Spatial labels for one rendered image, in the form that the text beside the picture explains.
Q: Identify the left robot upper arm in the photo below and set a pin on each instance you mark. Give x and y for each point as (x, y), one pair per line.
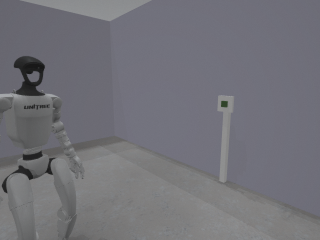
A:
(56, 125)

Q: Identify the robot left hand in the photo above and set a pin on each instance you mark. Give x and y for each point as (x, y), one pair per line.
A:
(73, 163)

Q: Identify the button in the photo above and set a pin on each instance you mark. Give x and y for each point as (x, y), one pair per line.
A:
(224, 104)

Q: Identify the right robot upper arm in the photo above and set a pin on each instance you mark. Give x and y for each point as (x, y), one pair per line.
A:
(6, 101)

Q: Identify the robot thigh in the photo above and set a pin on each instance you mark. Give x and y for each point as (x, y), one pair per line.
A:
(65, 187)
(17, 186)

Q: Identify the robot left thigh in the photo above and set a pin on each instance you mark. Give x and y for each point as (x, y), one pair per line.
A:
(65, 187)

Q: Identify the left robot forearm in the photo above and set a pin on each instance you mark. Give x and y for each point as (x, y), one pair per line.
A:
(65, 143)

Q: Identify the robot right thigh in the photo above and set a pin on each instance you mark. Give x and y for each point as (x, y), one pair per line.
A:
(17, 186)

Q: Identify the panel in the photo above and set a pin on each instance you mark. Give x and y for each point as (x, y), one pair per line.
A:
(225, 134)

